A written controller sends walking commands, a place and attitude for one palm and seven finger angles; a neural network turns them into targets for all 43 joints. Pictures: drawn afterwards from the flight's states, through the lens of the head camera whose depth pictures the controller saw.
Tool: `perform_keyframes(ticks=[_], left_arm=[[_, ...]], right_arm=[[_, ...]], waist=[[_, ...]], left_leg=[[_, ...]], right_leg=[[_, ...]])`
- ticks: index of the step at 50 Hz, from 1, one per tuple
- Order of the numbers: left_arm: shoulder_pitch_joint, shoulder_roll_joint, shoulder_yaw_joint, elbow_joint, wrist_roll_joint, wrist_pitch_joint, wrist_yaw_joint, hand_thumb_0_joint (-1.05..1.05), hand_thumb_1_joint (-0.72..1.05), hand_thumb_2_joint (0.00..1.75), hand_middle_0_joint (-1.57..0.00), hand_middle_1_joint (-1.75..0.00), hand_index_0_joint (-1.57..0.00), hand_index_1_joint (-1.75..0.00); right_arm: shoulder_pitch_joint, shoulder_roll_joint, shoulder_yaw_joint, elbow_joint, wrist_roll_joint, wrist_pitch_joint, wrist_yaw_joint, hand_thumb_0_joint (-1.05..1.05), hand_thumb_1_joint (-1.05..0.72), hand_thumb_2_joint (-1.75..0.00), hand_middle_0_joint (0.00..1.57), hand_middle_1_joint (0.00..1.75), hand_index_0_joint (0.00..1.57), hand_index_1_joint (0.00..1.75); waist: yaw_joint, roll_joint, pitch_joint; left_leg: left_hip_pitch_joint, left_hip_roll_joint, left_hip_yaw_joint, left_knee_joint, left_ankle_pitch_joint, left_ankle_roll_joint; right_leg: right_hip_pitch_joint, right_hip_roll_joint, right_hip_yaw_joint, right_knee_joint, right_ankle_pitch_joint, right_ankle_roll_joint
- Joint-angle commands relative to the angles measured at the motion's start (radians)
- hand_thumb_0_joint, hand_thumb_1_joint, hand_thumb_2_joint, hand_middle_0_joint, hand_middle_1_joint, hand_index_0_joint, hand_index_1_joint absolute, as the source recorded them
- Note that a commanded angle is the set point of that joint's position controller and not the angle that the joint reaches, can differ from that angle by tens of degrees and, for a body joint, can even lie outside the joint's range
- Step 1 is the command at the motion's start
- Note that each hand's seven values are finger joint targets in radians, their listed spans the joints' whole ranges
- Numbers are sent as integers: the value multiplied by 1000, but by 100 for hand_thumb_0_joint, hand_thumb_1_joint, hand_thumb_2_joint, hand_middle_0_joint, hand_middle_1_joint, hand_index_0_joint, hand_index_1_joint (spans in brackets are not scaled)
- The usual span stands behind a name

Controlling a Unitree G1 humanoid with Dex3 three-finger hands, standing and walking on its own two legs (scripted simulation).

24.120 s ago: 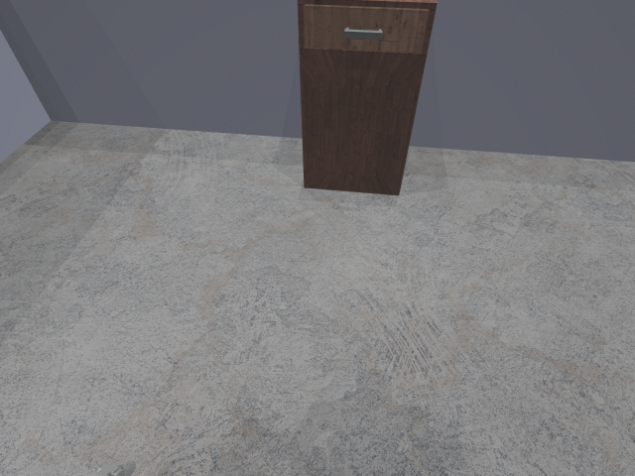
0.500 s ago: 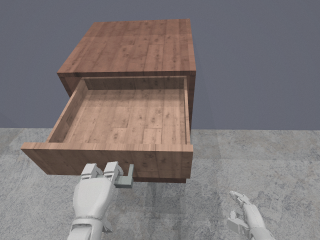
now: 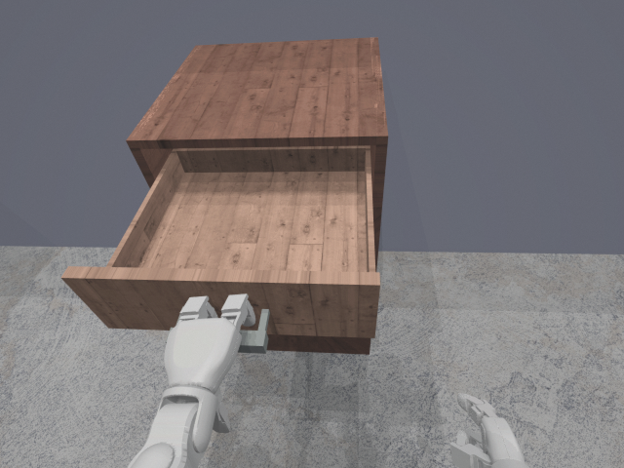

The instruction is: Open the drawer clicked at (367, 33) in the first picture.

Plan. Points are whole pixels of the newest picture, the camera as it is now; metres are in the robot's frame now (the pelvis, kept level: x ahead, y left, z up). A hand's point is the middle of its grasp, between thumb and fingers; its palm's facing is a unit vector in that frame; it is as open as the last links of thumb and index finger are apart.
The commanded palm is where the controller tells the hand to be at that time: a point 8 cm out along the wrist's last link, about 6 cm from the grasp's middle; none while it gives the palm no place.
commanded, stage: lift the hand off the handle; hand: left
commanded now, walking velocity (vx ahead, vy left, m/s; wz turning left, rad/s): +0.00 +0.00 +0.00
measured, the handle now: (221, 327) +0.29 +0.17 +0.01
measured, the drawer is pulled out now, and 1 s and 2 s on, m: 0.30 0.30 0.30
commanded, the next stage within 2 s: draw the hand back to the body in 1.10 s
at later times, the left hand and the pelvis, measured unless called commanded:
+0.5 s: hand (211, 332) +0.25 +0.16 +0.08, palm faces +0.08 -0.17 -0.98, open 13.5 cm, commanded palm +0.22 +0.16 +0.14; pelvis +0.02 +0.00 +0.02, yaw -1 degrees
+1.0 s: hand (182, 294) +0.25 +0.17 +0.15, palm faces +0.15 -0.16 -0.98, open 13.8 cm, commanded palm +0.21 +0.17 +0.21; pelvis +0.02 +0.00 +0.02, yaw -1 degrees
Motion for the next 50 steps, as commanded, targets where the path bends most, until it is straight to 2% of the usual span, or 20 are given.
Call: perform_keyframes(ticks=[1,8,13,16,22,25,29,32,34,35,38,39,40,41,43,44,45,46,49,50], left_arm=[[-219,91,93,-338,-4,-38,43,0,-50,30,-30,-120,-30,-120],[-230,89,79,-387,16,-26,13,0,-50,30,-30,-120,-30,-120],[-228,138,120,-455,-3,-12,-23,0,-50,30,-30,-120,-30,-120],[-207,136,116,-518,-14,-17,-41,0,-50,30,-30,-120,-30,-120],[-128,126,101,-580,-23,-10,-88,0,-50,30,-30,-120,-30,-120],[-176,122,81,-594,-15,9,-115,0,-50,30,-30,-120,-30,-120],[-198,206,158,-630,-24,29,-146,0,-50,30,-30,-120,-30,-120],[-136,179,135,-609,-39,34,-174,0,-50,30,-30,-120,-30,-120],[-156,213,167,-637,-62,53,-201,0,-50,30,-30,-120,-30,-120],[-151,172,118,-632,-51,61,-216,0,-50,30,-30,-120,-30,-120],[-89,193,132,-682,-77,70,-250,0,-50,30,-30,-120,-30,-120],[-108,253,197,-715,-94,75,-259,0,-50,30,-30,-120,-30,-120],[-94,202,143,-725,-73,79,-272,0,-50,30,-30,-120,-30,-120],[-74,218,160,-718,-94,72,-276,0,-50,30,-30,-120,-30,-120],[-94,261,199,-762,-87,65,-279,0,-50,30,-30,-120,-30,-120],[-108,316,265,-780,-101,66,-276,0,-50,30,-30,-120,-30,-120],[-92,271,225,-775,-86,64,-279,0,-50,30,-30,-120,-30,-120],[-79,303,265,-767,-104,53,-275,0,-50,30,-30,-120,-30,-120],[-126,323,293,-819,-130,59,-283,0,-50,30,-30,-120,-30,-120],[-141,279,243,-817,-116,61,-291,0,-50,30,-30,-120,-30,-120]], right_arm=[[-182,-73,-28,-188,-3,-65,-9,0,-90,-90,20,30,20,30],[-199,-72,-22,-185,-3,-62,10,0,-90,-90,20,30,20,30],[-212,-72,-18,-184,2,-60,11,0,-90,-90,20,30,20,30],[-219,-66,-18,-187,2,-61,15,0,-90,-90,20,30,20,30],[-231,-67,-9,-192,3,-55,33,0,-90,-90,20,30,20,30],[-245,-67,2,-190,6,-49,41,0,-90,-90,20,30,20,30],[-272,-71,6,-190,13,-37,37,0,-90,-90,20,30,20,30],[-269,-65,12,-186,14,-36,43,0,-90,-90,20,30,20,30],[-291,-72,15,-191,26,-23,47,0,-90,-90,20,30,20,30],[-289,-66,24,-197,21,-27,53,0,-90,-90,20,30,20,30],[-297,-73,23,-204,31,-13,64,0,-90,-90,20,30,20,30],[-311,-81,21,-209,37,-6,65,0,-90,-90,20,30,20,30],[-316,-71,33,-221,30,-9,72,0,-90,-90,20,30,20,30],[-306,-68,29,-208,34,-1,73,0,-90,-90,20,30,20,30],[-311,-78,28,-216,31,2,72,0,-90,-90,20,30,20,30],[-322,-84,28,-220,34,5,70,0,-90,-90,20,30,20,30],[-316,-73,37,-227,26,-3,74,0,-90,-90,20,30,20,30],[-308,-73,30,-208,32,2,71,0,-90,-90,20,30,20,30],[-327,-88,25,-216,36,4,73,0,-90,-90,20,30,20,30],[-323,-80,30,-218,27,-3,78,0,-90,-90,20,30,20,30]], waist=[[0,-107,-173],[4,-75,-142],[17,-86,-162],[26,-43,-166],[31,-89,-140],[26,-101,-123],[38,-91,-139],[44,-90,-114],[40,-75,-111],[46,-86,-123],[43,-69,-92],[41,-59,-108],[54,-75,-133],[38,-77,-81],[45,-69,-96],[49,-64,-107],[60,-89,-132],[46,-67,-90],[42,-41,-102],[48,-49,-123]], left_leg=[[145,-41,-3,-118,145,33],[193,-38,3,-157,168,30],[231,-37,7,-186,221,33],[260,-34,5,-201,259,31],[291,-31,8,-217,319,34],[295,-25,9,-232,306,35],[309,-23,7,-252,320,35],[312,-27,15,-269,340,35],[311,-19,8,-279,343,30],[310,-24,20,-276,361,36],[316,-20,17,-298,393,30],[306,-10,17,-295,381,27],[313,-18,25,-290,402,34],[318,-14,18,-307,402,30],[320,-14,23,-304,392,30],[309,-7,17,-302,376,27],[317,-17,26,-289,399,34],[324,-15,20,-306,391,27],[334,-8,15,-302,382,26],[338,-16,22,-297,398,32]], right_leg=[[82,30,23,-183,98,-13],[102,33,30,-223,93,-14],[172,32,32,-239,168,-11],[196,35,29,-242,204,-16],[228,34,28,-264,273,-11],[229,29,24,-280,249,-7],[287,29,41,-296,287,-7],[302,26,28,-302,308,-2],[325,28,37,-307,325,-5],[331,19,28,-305,336,1],[354,24,24,-309,391,3],[376,24,31,-301,389,-1],[382,17,25,-298,389,2],[370,25,27,-312,396,2],[378,21,37,-320,395,6],[394,24,45,-316,384,0],[403,13,43,-311,400,4],[388,21,56,-329,400,2],[382,20,58,-337,387,-1],[388,11,44,-332,383,2]])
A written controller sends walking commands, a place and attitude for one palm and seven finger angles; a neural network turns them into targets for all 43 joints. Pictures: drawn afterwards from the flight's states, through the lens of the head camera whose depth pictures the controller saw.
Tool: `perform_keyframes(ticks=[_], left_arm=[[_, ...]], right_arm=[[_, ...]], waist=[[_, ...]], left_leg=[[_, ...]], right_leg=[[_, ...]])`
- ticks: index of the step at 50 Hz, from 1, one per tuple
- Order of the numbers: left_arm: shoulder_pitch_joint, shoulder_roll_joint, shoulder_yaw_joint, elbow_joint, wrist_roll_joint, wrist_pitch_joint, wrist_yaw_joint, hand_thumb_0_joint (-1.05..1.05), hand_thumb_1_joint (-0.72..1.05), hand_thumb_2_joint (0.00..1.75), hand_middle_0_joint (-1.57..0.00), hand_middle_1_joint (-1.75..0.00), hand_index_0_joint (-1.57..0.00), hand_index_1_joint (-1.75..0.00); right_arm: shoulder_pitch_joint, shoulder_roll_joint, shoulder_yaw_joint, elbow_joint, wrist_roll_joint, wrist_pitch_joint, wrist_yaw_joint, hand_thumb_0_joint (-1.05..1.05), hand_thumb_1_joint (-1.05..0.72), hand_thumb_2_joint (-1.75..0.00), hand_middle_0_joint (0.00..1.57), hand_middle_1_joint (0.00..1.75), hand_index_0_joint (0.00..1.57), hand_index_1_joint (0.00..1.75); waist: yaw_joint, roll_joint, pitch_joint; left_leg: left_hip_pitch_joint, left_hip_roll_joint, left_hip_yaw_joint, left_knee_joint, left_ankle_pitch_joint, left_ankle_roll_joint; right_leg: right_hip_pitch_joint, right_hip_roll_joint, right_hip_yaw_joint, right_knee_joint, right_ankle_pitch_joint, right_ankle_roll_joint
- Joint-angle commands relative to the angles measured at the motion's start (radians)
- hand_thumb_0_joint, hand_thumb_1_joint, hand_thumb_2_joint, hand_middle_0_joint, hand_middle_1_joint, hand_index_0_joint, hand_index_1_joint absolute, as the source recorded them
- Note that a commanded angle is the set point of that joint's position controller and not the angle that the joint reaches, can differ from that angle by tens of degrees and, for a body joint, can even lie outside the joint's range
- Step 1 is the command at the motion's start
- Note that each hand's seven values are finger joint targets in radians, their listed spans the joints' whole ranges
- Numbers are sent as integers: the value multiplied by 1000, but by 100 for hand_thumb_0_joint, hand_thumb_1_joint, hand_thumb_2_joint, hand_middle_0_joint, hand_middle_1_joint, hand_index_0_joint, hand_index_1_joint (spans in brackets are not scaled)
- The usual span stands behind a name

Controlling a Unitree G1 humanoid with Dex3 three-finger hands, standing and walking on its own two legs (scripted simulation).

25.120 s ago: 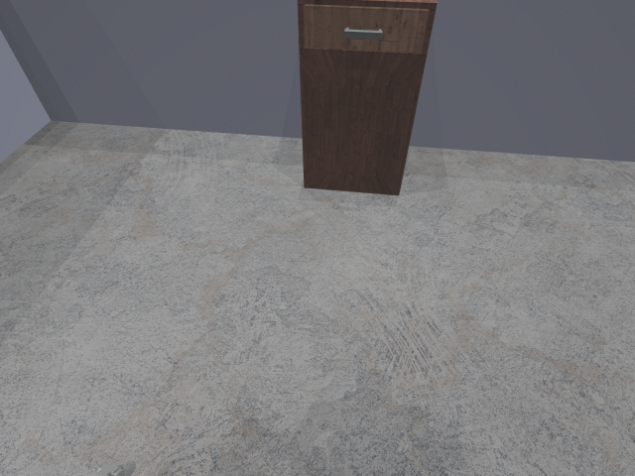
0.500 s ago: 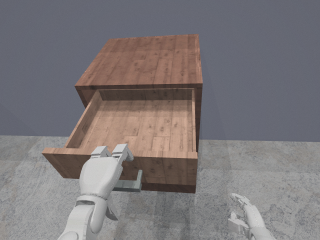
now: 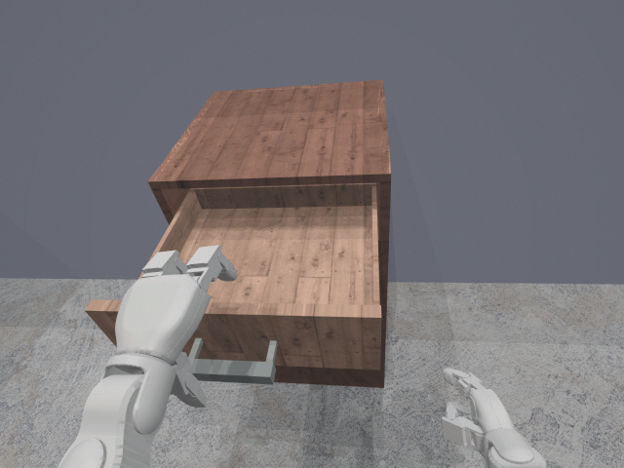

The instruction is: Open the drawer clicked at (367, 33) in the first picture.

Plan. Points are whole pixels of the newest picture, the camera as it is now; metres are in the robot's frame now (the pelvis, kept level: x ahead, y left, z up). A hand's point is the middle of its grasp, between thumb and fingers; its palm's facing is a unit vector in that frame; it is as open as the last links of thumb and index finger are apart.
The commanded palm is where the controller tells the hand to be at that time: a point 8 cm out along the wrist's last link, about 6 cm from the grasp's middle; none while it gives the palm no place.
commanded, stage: lift the hand off the handle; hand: left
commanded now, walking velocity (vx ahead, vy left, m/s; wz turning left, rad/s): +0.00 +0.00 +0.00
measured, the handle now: (231, 358) +0.27 +0.18 -0.01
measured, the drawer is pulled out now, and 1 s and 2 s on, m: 0.30 0.30 0.30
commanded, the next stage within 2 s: draw the hand back to the body in 0.10 s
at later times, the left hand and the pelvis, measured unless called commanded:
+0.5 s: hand (149, 338) +0.21 +0.22 +0.12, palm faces +0.12 -0.15 -0.98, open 13.8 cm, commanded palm +0.17 +0.21 +0.18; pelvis -0.02 +0.01 +0.00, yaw +1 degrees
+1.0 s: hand (151, 340) +0.19 +0.20 +0.15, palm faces +0.26 -0.90 -0.35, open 13.4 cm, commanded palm +0.15 +0.25 +0.18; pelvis +0.00 +0.01 +0.00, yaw +1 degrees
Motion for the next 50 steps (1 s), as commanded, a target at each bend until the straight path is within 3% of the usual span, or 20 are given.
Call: perform_keyframes(ticks=[1,6,9,10,14,15,19,21,25,29,32,34,36,40,41,42,43,44,47,50], left_arm=[[-216,108,115,-210,-6,3,29,0,-50,30,-30,-120,-30,-120],[-283,112,91,-139,-1,19,-15,0,-50,30,-30,-120,-30,-120],[-314,174,153,-205,-10,-3,-17,0,-50,30,-30,-120,-30,-120],[-325,119,95,-188,23,-11,-17,0,-50,30,-30,-120,-30,-120],[-241,254,278,-169,-17,-52,18,0,-50,30,-30,-120,-30,-120],[-215,192,234,-147,-1,-53,21,0,-50,30,-30,-120,-30,-120],[-192,219,288,-143,-58,-44,30,0,-50,30,-30,-120,-30,-120],[-187,181,235,-122,-49,-37,21,0,-50,30,-30,-120,-30,-120],[-179,158,190,-217,-45,-61,-1,0,-50,30,-30,-120,-30,-120],[-159,266,296,-244,-53,-93,11,0,-50,30,-30,-120,-30,-120],[-60,219,287,-210,-38,-115,29,0,-50,30,-30,-120,-30,-120],[-82,293,377,-213,-59,-115,43,0,-50,30,-30,-120,-30,-120],[-51,213,307,-189,-54,-113,43,0,-50,30,-30,-120,-30,-120],[-67,218,305,-210,-58,-94,27,0,-50,30,-30,-120,-30,-120],[-106,-165,249,-269,-819,-227,22,0,-47,32,-30,-118,-30,-118],[26,-40,336,-186,-856,-284,40,0,-43,33,-29,-115,-29,-115],[74,-29,352,-190,-861,-306,49,0,-40,34,-29,-113,-29,-113],[130,62,475,-245,-935,-328,63,0,-36,36,-29,-111,-29,-111],[72,52,481,-400,-960,-387,89,0,-26,40,-28,-104,-28,-104],[106,49,500,-395,-969,-396,103,0,-15,45,-27,-98,-27,-98]], right_arm=[[-232,-42,-29,-171,2,-55,-1,0,-90,-90,20,30,20,30],[-237,-56,-22,-167,7,-46,-14,0,-90,-90,20,30,20,30],[-252,-67,-22,-195,11,-48,-21,0,-90,-90,20,30,20,30],[-245,-52,-11,-199,-3,-57,-18,0,-90,-90,20,30,20,30],[-225,-64,-24,-182,1,-58,-29,0,-90,-90,20,30,20,30],[-222,-45,-14,-189,-7,-67,-23,0,-90,-90,20,30,20,30],[-226,-66,-28,-174,8,-63,-26,0,-90,-90,20,30,20,30],[-220,-62,-29,-170,2,-65,-29,0,-90,-90,20,30,20,30],[-218,-68,-25,-202,0,-89,-32,0,-90,-90,20,30,20,30],[-204,-90,-33,-196,2,-87,-57,0,-90,-90,20,30,20,30],[-182,-78,-32,-189,-11,-88,-55,0,-90,-90,20,30,20,30],[-194,-86,-36,-185,1,-88,-59,0,-90,-90,20,30,20,30],[-188,-67,-36,-180,-6,-87,-52,0,-90,-90,20,30,20,30],[-191,-76,-29,-202,-3,-90,-50,0,-90,-90,20,30,20,30],[-119,4,-29,-276,2,-157,-76,0,-90,-90,20,30,20,30],[-106,-34,-29,-243,-13,-203,-96,0,-90,-90,20,30,20,30],[-110,-36,-23,-239,-14,-223,-103,0,-90,-90,20,30,20,30],[-86,-58,-29,-228,-17,-231,-122,0,-90,-90,20,30,20,30],[-34,-43,-22,-221,-37,-283,-140,0,-90,-90,20,30,20,30],[-4,-34,-15,-205,-42,-311,-140,0,-90,-90,20,30,20,30]], waist=[[-7,-116,-102],[-24,-137,-53],[-10,-105,-128],[10,-135,-183],[20,-107,-157],[35,-138,-167],[7,-94,-79],[-3,-111,-60],[1,-77,-136],[-6,-85,-116],[15,-113,-109],[10,-82,-92],[8,-92,-74],[13,-83,-99],[-104,-264,18],[-79,-301,2],[-66,-238,23],[-56,-232,2],[-51,-55,-90],[-51,46,-31]], left_leg=[[23,-25,-1,-41,305,35],[-2,-22,3,-67,214,34],[0,-17,0,-64,200,36],[2,-31,7,-51,233,43],[-21,-22,-1,-56,205,30],[-25,-32,2,-47,233,32],[-33,-21,-3,-62,187,25],[-29,-28,-3,-67,190,29],[-5,-30,-6,-60,193,37],[-10,-16,-15,-65,158,33],[-6,-23,-14,-63,203,31],[-24,-12,-21,-64,179,24],[-13,-19,-21,-68,212,25],[-25,-18,-22,-71,198,26],[71,17,-29,-52,95,58],[70,29,-34,-62,44,55],[50,21,-33,-73,25,51],[39,31,-44,-81,26,38],[63,17,-28,-72,144,24],[21,13,-30,-70,187,9]], right_leg=[[51,2,28,-86,287,4],[16,-3,21,-120,152,12],[61,0,20,-97,157,8],[90,-11,18,-86,171,9],[104,-2,40,-90,178,5],[108,-10,30,-82,192,4],[49,1,37,-109,150,2],[36,-4,31,-120,133,5],[48,-10,6,-104,117,5],[43,-5,10,-112,109,6],[39,-8,-6,-109,135,3],[35,0,6,-105,130,-1],[26,-2,-6,-106,142,-4],[36,-3,-19,-93,124,-1],[-30,8,-44,-115,81,5],[-25,5,-43,-119,35,9],[-28,0,-33,-128,17,6],[-14,-9,-32,-135,4,8],[52,-30,-35,-111,115,1],[59,-35,-39,-106,161,-8]])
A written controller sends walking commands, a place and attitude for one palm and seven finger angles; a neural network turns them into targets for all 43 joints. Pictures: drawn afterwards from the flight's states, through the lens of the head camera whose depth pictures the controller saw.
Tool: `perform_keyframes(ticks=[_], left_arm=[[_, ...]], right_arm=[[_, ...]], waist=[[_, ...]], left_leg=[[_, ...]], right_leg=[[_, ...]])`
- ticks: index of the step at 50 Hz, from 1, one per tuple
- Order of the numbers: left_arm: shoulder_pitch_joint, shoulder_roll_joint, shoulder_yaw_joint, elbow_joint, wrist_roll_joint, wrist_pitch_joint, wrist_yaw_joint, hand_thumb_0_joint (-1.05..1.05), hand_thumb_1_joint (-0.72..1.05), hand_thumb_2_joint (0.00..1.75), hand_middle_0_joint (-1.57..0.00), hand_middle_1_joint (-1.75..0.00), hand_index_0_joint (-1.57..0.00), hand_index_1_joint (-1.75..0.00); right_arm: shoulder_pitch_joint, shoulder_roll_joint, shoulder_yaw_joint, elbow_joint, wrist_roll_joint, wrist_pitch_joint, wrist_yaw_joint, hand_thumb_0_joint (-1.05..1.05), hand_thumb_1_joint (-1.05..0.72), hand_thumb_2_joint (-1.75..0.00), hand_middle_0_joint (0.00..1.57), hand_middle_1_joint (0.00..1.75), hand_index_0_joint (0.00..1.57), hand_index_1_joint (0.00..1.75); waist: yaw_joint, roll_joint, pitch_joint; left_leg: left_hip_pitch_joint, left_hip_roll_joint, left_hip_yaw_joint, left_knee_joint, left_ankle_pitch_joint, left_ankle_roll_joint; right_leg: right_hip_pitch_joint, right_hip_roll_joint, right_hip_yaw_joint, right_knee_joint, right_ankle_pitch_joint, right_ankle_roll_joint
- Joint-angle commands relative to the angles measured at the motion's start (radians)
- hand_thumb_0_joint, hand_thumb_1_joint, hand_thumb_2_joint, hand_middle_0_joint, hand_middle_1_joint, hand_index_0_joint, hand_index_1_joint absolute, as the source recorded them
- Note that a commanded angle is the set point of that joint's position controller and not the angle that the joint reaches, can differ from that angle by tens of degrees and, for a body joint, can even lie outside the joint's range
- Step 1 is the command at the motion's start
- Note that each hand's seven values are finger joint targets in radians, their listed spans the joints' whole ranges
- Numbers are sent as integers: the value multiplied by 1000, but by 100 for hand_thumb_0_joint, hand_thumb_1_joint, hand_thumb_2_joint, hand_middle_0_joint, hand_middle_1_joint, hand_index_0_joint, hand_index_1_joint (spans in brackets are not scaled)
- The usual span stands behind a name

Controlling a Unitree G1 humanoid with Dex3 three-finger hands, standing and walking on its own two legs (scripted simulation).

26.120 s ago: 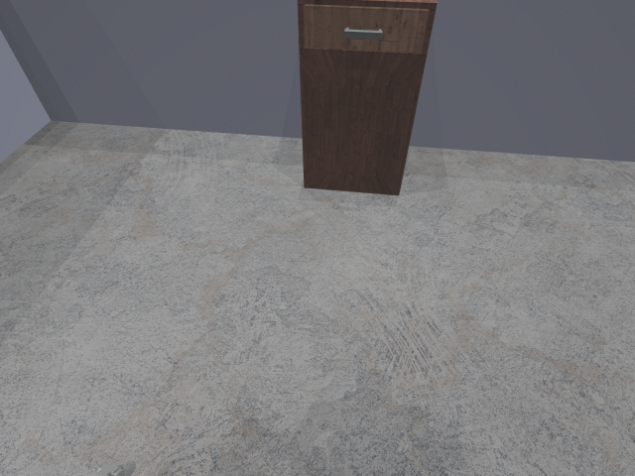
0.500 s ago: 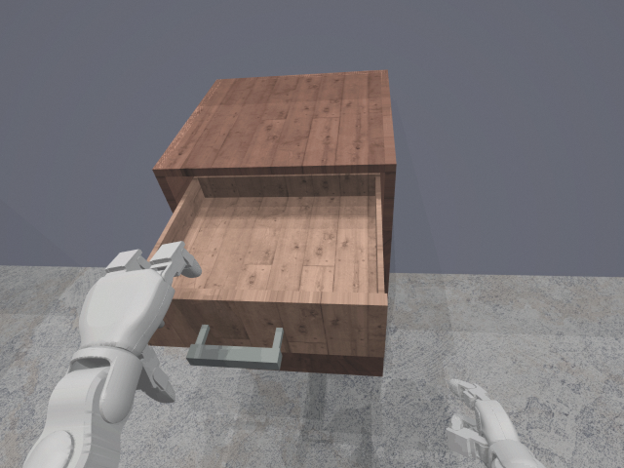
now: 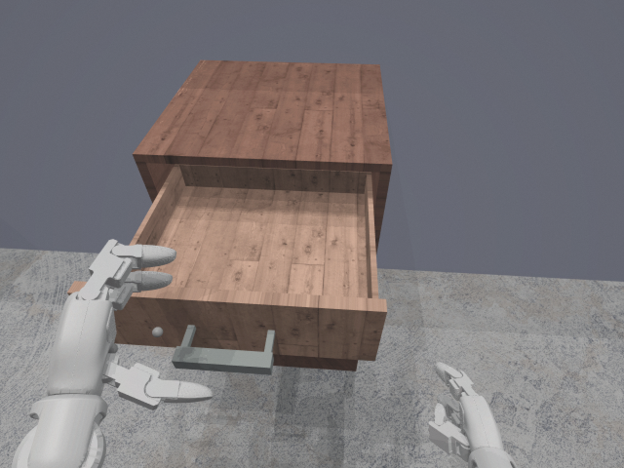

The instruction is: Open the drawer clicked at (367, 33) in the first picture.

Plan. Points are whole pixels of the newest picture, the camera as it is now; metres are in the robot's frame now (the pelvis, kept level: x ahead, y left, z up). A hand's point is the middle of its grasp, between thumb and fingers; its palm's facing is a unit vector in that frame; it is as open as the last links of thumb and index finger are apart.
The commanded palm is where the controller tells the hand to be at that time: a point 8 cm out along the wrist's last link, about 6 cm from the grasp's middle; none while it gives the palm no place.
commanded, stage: draw the hand back to the body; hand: left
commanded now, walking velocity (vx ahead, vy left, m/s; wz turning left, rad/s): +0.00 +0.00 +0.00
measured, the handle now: (227, 347) +0.27 +0.16 -0.01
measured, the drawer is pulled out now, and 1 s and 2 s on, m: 0.30 0.30 0.30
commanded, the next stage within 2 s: step back with the hand held close in 0.80 s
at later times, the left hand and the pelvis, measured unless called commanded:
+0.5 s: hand (109, 313) +0.21 +0.23 +0.16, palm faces +0.39 -0.82 -0.42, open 9.5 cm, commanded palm +0.16 +0.28 +0.18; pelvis +0.03 +0.00 +0.00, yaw +0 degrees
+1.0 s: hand (99, 313) +0.21 +0.24 +0.16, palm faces +0.41 -0.80 -0.44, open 7.4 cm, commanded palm +0.15 +0.28 +0.18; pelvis +0.02 -0.01 +0.00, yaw +2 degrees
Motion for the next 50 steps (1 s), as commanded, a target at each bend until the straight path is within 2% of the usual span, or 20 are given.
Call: perform_keyframes(ticks=[1,4,5,9,11,14,17,21,22,25,27,30,34,40,43,45,46,47,48,50], left_arm=[[-94,160,178,-255,-63,-99,58,0,-12,47,-27,-95,-27,-95],[-64,131,169,-186,-73,-95,47,0,-1,51,-26,-88,-26,-88],[-51,119,161,-176,-81,-96,42,0,2,52,-26,-86,-26,-86],[-12,151,199,-213,-82,-110,36,0,17,58,-25,-77,-25,-77],[24,154,209,-218,-83,-114,37,0,23,62,-25,-73,-25,-73],[27,211,269,-250,-85,-120,47,0,34,66,-24,-66,-24,-66],[60,203,283,-235,-86,-117,52,0,44,70,-23,-59,-23,-59],[64,203,298,-190,-90,-109,55,0,58,76,-22,-50,-22,-50],[72,199,302,-159,-93,-104,55,0,62,78,-22,-48,-22,-48],[61,215,322,-166,-92,-107,55,0,73,82,-21,-41,-21,-41],[63,192,294,-155,-94,-103,51,0,80,86,-21,-37,-21,-37],[44,197,286,-166,-92,-100,50,0,90,90,-20,-30,-20,-30],[28,224,307,-190,-91,-100,55,0,90,90,-20,-30,-20,-30],[53,221,312,-194,-92,-101,57,0,90,90,-20,-30,-20,-30],[64,208,304,-171,-94,-96,54,0,90,90,-20,-30,-20,-30],[51,207,300,-171,-92,-98,53,0,90,90,-20,-30,-20,-30],[-97,365,465,-267,-98,-156,59,0,90,90,-20,-30,-20,-30],[4,278,405,-146,-95,-161,47,0,90,90,-20,-30,-20,-30],[38,243,357,-145,-90,-163,39,0,90,90,-20,-30,-20,-30],[75,226,344,-150,-90,-177,34,0,90,90,-20,-30,-20,-30]], right_arm=[[-109,-103,-50,-133,-12,-93,-20,0,-90,-90,20,30,20,30],[-105,-116,-62,-127,-6,-94,-16,0,-90,-90,20,30,20,30],[-100,-122,-66,-129,-5,-93,-16,0,-90,-90,20,30,20,30],[-103,-134,-83,-127,-2,-98,-11,0,-90,-90,20,30,20,30],[-97,-130,-86,-127,-1,-96,-12,0,-90,-90,20,30,20,30],[-99,-133,-94,-123,3,-97,-18,0,-90,-90,20,30,20,30],[-89,-124,-93,-116,7,-95,-20,0,-90,-90,20,30,20,30],[-87,-124,-99,-107,13,-87,-24,0,-90,-90,20,30,20,30],[-89,-122,-101,-104,14,-82,-25,0,-90,-90,20,30,20,30],[-90,-127,-104,-105,15,-80,-26,0,-90,-90,20,30,20,30],[-91,-126,-103,-108,15,-77,-25,0,-90,-90,20,30,20,30],[-97,-129,-102,-111,15,-80,-25,0,-90,-90,20,30,20,30],[-99,-130,-98,-114,14,-82,-27,0,-90,-90,20,30,20,30],[-98,-121,-94,-113,15,-84,-24,0,-90,-90,20,30,20,30],[-95,-120,-96,-115,17,-78,-21,0,-90,-90,20,30,20,30],[-99,-123,-97,-113,18,-79,-21,0,-90,-90,20,30,20,30],[-35,-160,-105,-143,23,-62,-18,0,-90,-90,20,30,20,30],[-45,-139,-104,-115,21,-49,-20,0,-90,-90,20,30,20,30],[-59,-141,-102,-124,21,-38,-18,0,-90,-90,20,30,20,30],[-58,-149,-103,-136,22,-31,-16,0,-90,-90,20,30,20,30]], waist=[[-3,121,-65],[-11,23,-13],[-12,-8,-28],[-2,6,-117],[2,-12,-144],[2,-3,-171],[3,30,-168],[-5,14,-124],[-5,-11,-110],[-4,17,-132],[-7,-11,-125],[-10,-16,-128],[-5,10,-138],[-4,34,-142],[-5,2,-134],[-8,9,-121],[-51,-8,-66],[-61,-71,-77],[-64,-89,-87],[-66,-43,-129]], left_leg=[[-4,30,-14,-78,192,-10],[-19,40,-17,-75,209,-8],[-18,43,-18,-76,220,-3],[13,39,-10,-49,291,0],[17,38,-7,-41,325,2],[18,35,-3,-23,340,-2],[23,37,-2,-21,387,-5],[14,40,2,-21,372,-5],[10,40,4,-22,355,-3],[18,40,4,-20,366,-3],[16,39,4,-20,364,1],[17,37,4,-19,335,5],[12,32,-2,-18,320,2],[8,32,0,-14,334,0],[6,36,-2,-13,345,1],[0,37,-5,-18,321,-1],[-64,50,-32,28,259,23],[-48,42,-34,54,227,22],[-41,40,-27,68,229,23],[-45,45,-31,67,286,23]], right_leg=[[2,-19,-25,-67,141,-27],[-18,-11,-30,-77,158,-21],[-8,-15,-33,-69,178,-16],[21,-19,-27,-47,247,-15],[32,-24,-27,-38,285,-13],[38,-24,-23,-34,314,-14],[28,-27,-29,-27,337,-10],[0,-27,-34,-34,336,-5],[-10,-26,-33,-38,331,-3],[-3,-29,-31,-34,337,-4],[-11,-30,-34,-31,340,1],[-16,-31,-31,-37,329,2],[-8,-30,-28,-34,314,-4],[-6,-35,-30,-28,332,-4],[-13,-34,-37,-23,338,1],[-20,-34,-36,-28,313,0],[-92,-89,59,-75,385,-6],[-110,-117,61,-77,405,-13],[-117,-128,65,-73,432,-14],[-101,-137,51,-42,444,-17]])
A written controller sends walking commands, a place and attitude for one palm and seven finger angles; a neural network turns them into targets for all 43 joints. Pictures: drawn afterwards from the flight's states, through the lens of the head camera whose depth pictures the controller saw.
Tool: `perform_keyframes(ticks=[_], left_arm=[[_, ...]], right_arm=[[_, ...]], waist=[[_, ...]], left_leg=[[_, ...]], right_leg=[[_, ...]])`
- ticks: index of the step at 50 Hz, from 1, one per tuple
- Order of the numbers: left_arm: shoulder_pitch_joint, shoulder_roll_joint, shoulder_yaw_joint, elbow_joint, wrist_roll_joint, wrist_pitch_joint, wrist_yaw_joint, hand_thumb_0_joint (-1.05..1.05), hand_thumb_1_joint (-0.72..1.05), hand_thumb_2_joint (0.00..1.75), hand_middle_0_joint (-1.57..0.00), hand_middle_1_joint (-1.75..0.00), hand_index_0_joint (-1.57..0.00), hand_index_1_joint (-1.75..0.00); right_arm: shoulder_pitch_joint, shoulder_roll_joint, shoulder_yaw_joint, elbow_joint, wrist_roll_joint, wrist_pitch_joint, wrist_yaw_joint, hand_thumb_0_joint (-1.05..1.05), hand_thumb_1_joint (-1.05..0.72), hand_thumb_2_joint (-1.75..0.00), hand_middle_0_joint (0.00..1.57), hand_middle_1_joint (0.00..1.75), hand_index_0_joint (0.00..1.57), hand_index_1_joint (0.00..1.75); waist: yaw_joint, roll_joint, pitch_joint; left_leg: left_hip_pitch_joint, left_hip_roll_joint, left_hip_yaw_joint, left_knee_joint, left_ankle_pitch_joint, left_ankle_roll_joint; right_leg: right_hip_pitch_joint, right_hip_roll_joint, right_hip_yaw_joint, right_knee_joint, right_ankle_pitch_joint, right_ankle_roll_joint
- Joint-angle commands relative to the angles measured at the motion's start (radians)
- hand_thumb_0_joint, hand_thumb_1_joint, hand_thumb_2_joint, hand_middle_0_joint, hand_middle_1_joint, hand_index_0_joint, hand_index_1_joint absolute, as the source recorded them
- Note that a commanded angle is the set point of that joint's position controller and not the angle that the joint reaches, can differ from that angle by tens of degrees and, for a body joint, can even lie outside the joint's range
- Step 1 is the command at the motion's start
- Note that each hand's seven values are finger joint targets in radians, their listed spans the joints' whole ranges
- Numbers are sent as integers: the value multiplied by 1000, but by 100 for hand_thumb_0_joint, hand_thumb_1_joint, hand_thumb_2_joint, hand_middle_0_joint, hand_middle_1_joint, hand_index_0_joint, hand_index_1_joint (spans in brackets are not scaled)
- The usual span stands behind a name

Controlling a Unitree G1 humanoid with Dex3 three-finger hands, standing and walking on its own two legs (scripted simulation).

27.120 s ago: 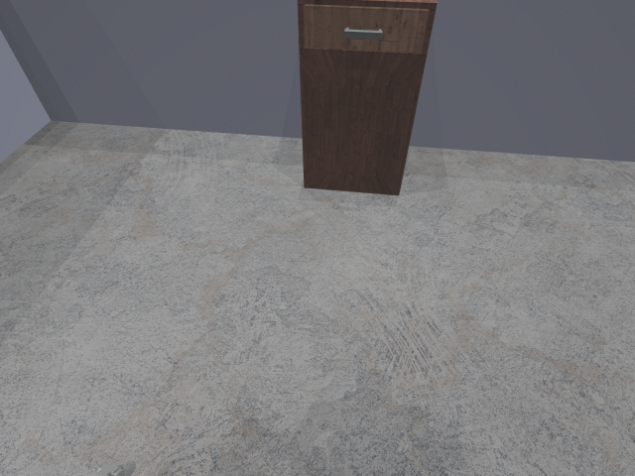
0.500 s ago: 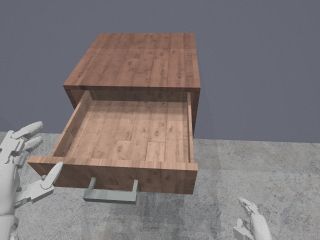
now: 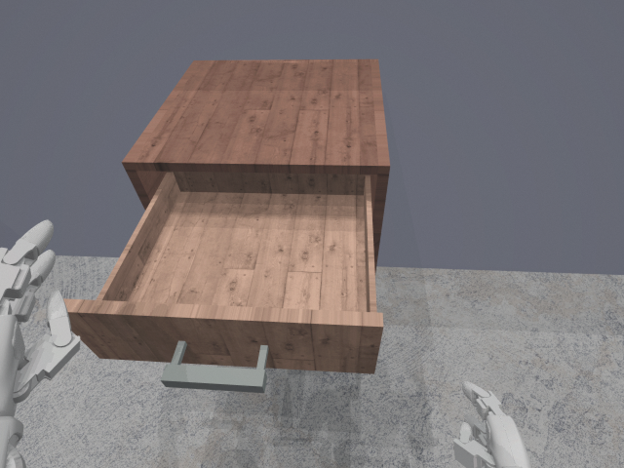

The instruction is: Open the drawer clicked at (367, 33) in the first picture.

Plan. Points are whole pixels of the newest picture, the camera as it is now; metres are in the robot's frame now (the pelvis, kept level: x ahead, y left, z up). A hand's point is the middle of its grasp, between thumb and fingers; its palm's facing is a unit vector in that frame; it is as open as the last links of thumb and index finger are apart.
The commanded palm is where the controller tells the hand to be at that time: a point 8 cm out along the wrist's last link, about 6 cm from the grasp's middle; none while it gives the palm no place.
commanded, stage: step back with the hand held close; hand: left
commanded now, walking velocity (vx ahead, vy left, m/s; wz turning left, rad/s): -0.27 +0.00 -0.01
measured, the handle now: (218, 364) +0.25 +0.16 -0.01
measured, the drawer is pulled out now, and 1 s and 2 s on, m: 0.30 0.30 0.30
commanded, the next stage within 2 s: stop stepping back and stand still in 1.02 s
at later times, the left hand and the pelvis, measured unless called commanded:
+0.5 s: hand (27, 431) +0.12 +0.24 +0.16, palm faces +0.36 -0.81 -0.47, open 7.4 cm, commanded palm +0.06 +0.29 +0.18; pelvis -0.07 +0.01 -0.01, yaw +0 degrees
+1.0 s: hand out of the picture +0.03 +0.19 +0.16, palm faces +0.24 -0.85 -0.46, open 7.4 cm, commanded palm -0.04 +0.26 +0.18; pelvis -0.18 -0.02 -0.01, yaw -2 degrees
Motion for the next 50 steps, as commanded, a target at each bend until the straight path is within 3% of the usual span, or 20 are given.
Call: perform_keyframes(ticks=[1,8,12,16,21,23,26,28,29,31,33,34,36,40,45,46,47,48,49,50], left_arm=[[16,151,101,-180,3,-94,13,0,90,90,-20,-30,-20,-30],[109,196,159,-262,2,-107,27,0,90,90,-20,-30,-20,-30],[135,210,176,-318,-2,-117,37,0,90,90,-20,-30,-20,-30],[140,199,170,-334,1,-125,46,0,90,90,-20,-30,-20,-30],[109,164,145,-310,10,-126,61,0,90,90,-20,-30,-20,-30],[93,163,142,-301,14,-126,70,0,90,90,-20,-30,-20,-30],[39,183,130,-291,6,-132,69,0,90,90,-20,-30,-20,-30],[19,192,129,-295,9,-132,70,0,90,90,-20,-30,-20,-30],[4,213,147,-308,14,-132,75,0,90,90,-20,-30,-20,-30],[4,197,142,-297,14,-130,76,0,90,90,-20,-30,-20,-30],[8,191,147,-320,24,-142,83,0,90,90,-20,-30,-20,-30],[12,203,156,-308,29,-146,86,0,90,90,-20,-30,-20,-30],[13,189,159,-319,32,-154,85,0,90,90,-20,-30,-20,-30],[50,169,132,-352,15,-153,64,0,90,90,-20,-30,-20,-30],[48,185,144,-332,1,-179,30,0,90,90,-20,-30,-20,-30],[64,193,160,-330,-2,-182,32,0,90,90,-20,-30,-20,-30],[82,190,155,-315,-11,-170,26,0,90,90,-20,-30,-20,-30],[99,218,174,-306,-20,-168,27,0,90,90,-20,-30,-20,-30],[136,258,222,-281,-20,-164,34,0,90,90,-20,-30,-20,-30],[166,251,209,-259,-21,-156,39,0,90,90,-20,-30,-20,-30]], right_arm=[[-97,-107,-54,-173,-1,-26,-9,0,-90,-90,20,30,20,30],[-106,-110,-76,-216,3,16,-13,0,-90,-90,20,30,20,30],[-107,-106,-75,-229,-2,10,-16,0,-90,-90,20,30,20,30],[-93,-104,-75,-227,-15,-12,-18,0,-90,-90,20,30,20,30],[-62,-114,-71,-212,-26,-38,-20,0,-90,-90,20,30,20,30],[-58,-113,-71,-211,-27,-44,-24,0,-90,-90,20,30,20,30],[-38,-103,-74,-188,-11,-46,-15,0,-90,-90,20,30,20,30],[-50,-94,-70,-167,-16,-47,-11,0,-90,-90,20,30,20,30],[-58,-96,-64,-165,-22,-49,-14,0,-90,-90,20,30,20,30],[-66,-93,-52,-171,-22,-46,-19,0,-90,-90,20,30,20,30],[-83,-118,-57,-191,-23,-51,-26,0,-90,-90,20,30,20,30],[-81,-102,-65,-187,-24,-54,-24,0,-90,-90,20,30,20,30],[-69,-97,-65,-190,-41,-65,-17,0,-90,-90,20,30,20,30],[-52,-107,-74,-150,-31,-98,8,0,-90,-90,20,30,20,30],[-75,-121,-60,-122,-32,-113,25,0,-90,-90,20,30,20,30],[-69,-117,-63,-125,-21,-105,26,0,-90,-90,20,30,20,30],[-76,-106,-73,-141,-2,-100,27,0,-90,-90,20,30,20,30],[-91,-94,-80,-163,14,-94,26,0,-90,-90,20,30,20,30],[-110,-93,-94,-164,19,-80,24,0,-90,-90,20,30,20,30],[-118,-80,-87,-150,11,-64,21,0,-90,-90,20,30,20,30]], waist=[[-38,-63,-91],[-33,-78,-169],[-26,-10,-171],[-24,48,-143],[-34,56,-84],[-42,-26,-70],[-58,-207,-59],[-52,-262,-70],[-58,-225,-70],[-58,-148,-24],[-41,117,-10],[-38,154,-43],[-42,166,-32],[-30,86,-103],[-28,118,-149],[-25,59,-199],[-27,-89,-241],[-35,-231,-235],[-17,-312,-219],[-18,-272,-193]], left_leg=[[35,47,-3,7,372,32],[-27,90,-45,-11,506,32],[-80,114,-78,-45,491,37],[-162,150,-105,-96,418,52],[-337,162,-117,-110,135,68],[-368,120,-99,-41,-12,59],[-179,-19,-2,239,-151,9],[-94,-25,12,343,-122,5],[-87,-15,8,269,-92,9],[-128,42,-46,-31,-51,29],[-303,226,-246,-207,40,97],[-331,273,-258,-219,63,112],[-460,296,-257,-267,-52,139],[-140,249,-151,-71,473,116],[-69,229,-134,-29,545,84],[-62,200,-94,41,552,67],[-81,117,-12,128,396,24],[-144,25,48,262,135,-9],[-241,-57,26,488,-163,-25],[-307,-54,-48,647,-203,-26]], right_leg=[[-43,-139,81,-41,478,-9],[-1,-106,53,47,449,1],[-6,-82,37,91,352,6],[-16,-54,25,146,177,17],[3,-48,51,173,57,14],[-36,-84,115,103,69,-4],[-304,-261,330,-175,-163,-88],[-365,-315,309,-213,-178,-113],[-345,-294,286,-184,-109,-108],[-283,-184,162,-54,-66,-38],[-143,-33,56,219,-7,27],[-113,-25,52,315,-89,26],[-68,0,67,462,-172,25],[-161,-14,38,226,-75,34],[-82,-10,19,13,89,28],[-40,-41,50,-24,289,17],[-20,-111,90,-36,431,-4],[-58,-249,227,-86,516,-54],[-106,-363,359,-136,552,-129],[-114,-398,333,-135,498,-160]])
